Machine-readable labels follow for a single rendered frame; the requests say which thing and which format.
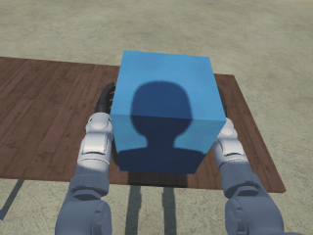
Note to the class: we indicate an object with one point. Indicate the left robot forearm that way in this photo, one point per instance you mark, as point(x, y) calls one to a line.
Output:
point(90, 181)

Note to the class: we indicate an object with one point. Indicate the robot right hand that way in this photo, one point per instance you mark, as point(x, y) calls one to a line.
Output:
point(223, 101)

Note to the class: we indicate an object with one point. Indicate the table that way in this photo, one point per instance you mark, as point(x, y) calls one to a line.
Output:
point(45, 107)

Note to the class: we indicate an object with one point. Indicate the robot left hand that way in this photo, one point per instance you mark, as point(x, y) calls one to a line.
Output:
point(104, 103)

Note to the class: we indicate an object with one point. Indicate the robot left upper arm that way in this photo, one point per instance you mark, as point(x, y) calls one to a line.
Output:
point(92, 217)

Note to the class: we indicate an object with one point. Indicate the right robot forearm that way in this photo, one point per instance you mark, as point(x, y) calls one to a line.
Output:
point(238, 179)

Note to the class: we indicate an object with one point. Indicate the carton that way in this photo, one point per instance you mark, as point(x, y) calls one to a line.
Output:
point(166, 112)

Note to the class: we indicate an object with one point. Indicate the robot right upper arm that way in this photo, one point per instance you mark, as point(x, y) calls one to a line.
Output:
point(253, 215)

